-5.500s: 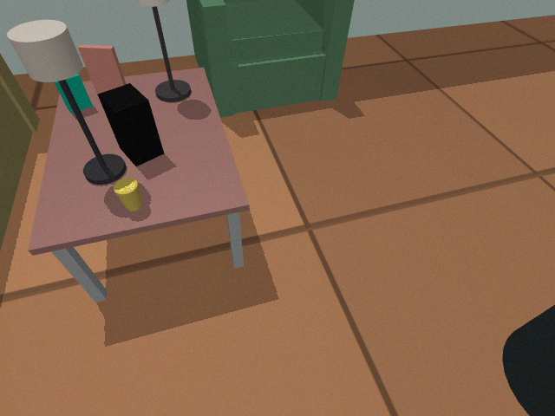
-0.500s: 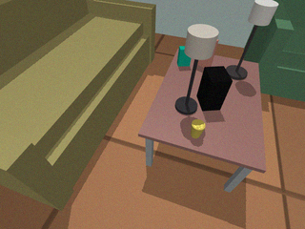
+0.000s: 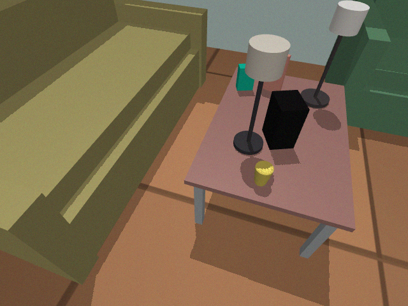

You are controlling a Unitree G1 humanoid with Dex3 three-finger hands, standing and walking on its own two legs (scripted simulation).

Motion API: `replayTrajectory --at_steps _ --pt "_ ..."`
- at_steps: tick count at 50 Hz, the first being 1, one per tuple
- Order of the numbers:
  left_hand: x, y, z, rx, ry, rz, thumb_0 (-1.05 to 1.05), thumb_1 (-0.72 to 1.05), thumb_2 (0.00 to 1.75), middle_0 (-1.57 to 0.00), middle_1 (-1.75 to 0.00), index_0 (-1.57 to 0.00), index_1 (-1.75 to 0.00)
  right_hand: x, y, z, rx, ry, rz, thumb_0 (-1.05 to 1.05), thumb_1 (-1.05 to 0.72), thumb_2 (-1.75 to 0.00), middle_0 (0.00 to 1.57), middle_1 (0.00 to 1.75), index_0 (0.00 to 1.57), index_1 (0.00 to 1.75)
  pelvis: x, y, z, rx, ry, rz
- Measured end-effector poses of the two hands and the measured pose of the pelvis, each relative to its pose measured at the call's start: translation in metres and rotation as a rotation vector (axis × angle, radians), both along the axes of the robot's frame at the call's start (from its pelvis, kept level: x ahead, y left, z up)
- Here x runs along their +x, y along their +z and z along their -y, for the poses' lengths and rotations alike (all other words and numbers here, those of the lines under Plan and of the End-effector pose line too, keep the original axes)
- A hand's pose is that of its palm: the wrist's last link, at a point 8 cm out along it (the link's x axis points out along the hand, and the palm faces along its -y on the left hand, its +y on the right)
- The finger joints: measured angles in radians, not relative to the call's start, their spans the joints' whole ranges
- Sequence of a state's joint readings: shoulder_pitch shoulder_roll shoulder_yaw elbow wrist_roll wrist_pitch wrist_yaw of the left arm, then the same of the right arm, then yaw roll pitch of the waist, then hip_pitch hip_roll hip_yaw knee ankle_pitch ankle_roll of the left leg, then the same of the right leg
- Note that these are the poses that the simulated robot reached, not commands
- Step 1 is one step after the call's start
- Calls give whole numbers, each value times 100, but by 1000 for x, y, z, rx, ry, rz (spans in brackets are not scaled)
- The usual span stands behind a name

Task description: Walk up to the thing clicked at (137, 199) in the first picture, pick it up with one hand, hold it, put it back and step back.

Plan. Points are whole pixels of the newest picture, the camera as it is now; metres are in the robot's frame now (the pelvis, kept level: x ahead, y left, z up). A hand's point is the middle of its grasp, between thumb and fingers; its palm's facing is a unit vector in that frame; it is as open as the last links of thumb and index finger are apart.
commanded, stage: stand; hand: right
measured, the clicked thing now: (262, 174) +0.64 -0.22 -0.31
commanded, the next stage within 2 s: walk up in 0.56 s
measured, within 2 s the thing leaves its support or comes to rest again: neither
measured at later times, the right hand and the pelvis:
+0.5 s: hand out of the picture +0.06 -0.25 -0.16, palm faces -0.05 +0.94 -0.34, open 7.4 cm; pelvis +0.00 +0.00 +0.00, yaw +0 degrees
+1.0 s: hand out of the picture +0.12 -0.20 -0.15, palm faces +0.10 +0.92 -0.39, open 7.4 cm; pelvis +0.09 +0.09 -0.02, yaw -7 degrees
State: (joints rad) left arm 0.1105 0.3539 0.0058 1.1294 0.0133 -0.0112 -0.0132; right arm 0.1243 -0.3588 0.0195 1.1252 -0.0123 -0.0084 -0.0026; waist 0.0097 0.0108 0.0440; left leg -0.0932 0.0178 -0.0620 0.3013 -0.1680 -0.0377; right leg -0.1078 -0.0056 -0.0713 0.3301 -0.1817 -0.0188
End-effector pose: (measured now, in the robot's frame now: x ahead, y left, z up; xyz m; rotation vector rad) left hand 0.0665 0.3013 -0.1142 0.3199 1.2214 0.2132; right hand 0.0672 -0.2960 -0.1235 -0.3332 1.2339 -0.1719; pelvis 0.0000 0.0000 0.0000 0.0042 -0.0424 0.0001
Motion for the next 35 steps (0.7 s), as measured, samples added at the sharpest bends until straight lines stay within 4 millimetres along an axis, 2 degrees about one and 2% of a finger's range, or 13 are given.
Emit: replayTrajectory --at_steps 29,32,35 --pt "-3 -1 0 -4 -4 -10 1 90 89 -20 -30 -20 -30 -8 0 1 2 -12 -16 1 -90 -89 20 30 21 30 0 0 -1 0 -9 -2" --pt "-7 3 -8 3 0 19 1 90 89 -20 -30 -20 -30 -3 2 4 0 -6 0 1 -90 -89 20 30 21 30 4 -1 -6 -4 -21 -4" --pt "-17 7 -25 29 8 3 1 90 89 -20 -30 -21 -30 6 7 6 -11 -6 16 1 -90 -89 20 30 21 30 10 -1 -16 -7 -39 -4"
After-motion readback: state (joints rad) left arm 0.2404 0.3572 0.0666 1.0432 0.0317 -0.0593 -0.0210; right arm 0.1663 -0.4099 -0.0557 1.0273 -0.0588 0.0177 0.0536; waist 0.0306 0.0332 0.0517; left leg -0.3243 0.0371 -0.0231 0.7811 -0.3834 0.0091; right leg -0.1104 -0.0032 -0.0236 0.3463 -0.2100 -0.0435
